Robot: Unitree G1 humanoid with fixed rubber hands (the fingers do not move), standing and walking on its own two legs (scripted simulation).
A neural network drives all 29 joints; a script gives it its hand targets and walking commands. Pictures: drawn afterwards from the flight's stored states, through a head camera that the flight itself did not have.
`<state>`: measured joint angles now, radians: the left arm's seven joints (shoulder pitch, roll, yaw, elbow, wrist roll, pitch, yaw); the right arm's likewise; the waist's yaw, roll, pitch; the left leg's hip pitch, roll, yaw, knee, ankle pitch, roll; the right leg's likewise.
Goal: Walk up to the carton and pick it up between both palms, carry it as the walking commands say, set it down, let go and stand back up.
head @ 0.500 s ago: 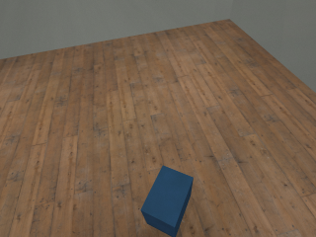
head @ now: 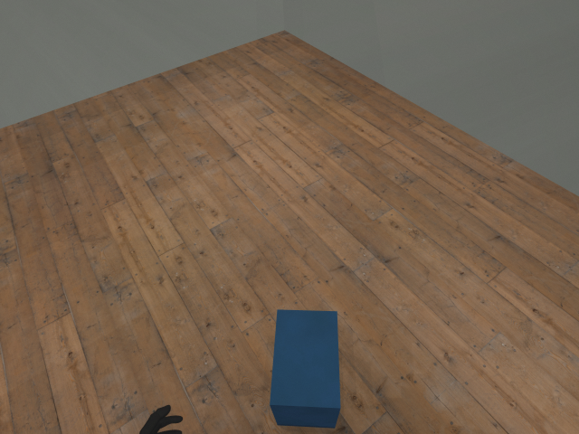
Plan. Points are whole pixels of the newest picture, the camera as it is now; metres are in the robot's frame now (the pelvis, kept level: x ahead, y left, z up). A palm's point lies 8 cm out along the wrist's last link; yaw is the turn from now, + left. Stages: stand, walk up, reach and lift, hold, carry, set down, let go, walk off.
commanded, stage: walk up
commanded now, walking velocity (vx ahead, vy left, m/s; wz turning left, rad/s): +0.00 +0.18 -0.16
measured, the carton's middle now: (306, 369) +0.41 -0.02 -0.64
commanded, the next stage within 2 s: none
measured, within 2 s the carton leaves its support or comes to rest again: neither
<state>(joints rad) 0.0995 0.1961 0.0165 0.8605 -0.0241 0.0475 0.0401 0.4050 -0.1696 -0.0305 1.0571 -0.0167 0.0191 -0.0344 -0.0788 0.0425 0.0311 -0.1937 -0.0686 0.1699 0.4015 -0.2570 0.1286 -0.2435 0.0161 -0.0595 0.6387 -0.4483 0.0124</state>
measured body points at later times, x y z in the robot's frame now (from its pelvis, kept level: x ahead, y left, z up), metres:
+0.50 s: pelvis +0.05 +0.03 +0.00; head +0.07 +0.04 +0.45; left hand +0.11 +0.28 -0.15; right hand +0.00 -0.21 -0.15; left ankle +0.02 +0.19 -0.74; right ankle +0.04 -0.09 -0.70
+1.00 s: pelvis +0.06 +0.03 +0.00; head +0.05 +0.05 +0.45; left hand +0.12 +0.27 -0.16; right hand +0.09 -0.22 -0.13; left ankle +0.04 +0.12 -0.74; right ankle +0.09 -0.09 -0.71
